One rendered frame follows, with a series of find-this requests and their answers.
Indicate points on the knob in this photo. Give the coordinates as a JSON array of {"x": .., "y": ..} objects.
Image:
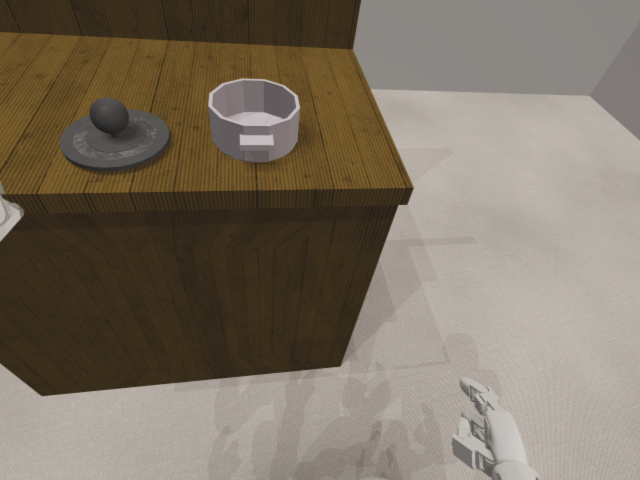
[{"x": 109, "y": 115}]

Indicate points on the right robot hand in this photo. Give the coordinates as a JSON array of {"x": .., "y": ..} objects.
[{"x": 497, "y": 437}]

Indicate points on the table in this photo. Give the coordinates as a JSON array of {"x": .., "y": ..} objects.
[{"x": 194, "y": 266}]

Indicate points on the lid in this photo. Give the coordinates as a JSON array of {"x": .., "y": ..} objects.
[{"x": 144, "y": 139}]

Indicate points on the pot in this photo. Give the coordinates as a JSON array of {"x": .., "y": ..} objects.
[{"x": 254, "y": 120}]

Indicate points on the left robot hand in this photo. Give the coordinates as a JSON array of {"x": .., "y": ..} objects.
[{"x": 9, "y": 216}]

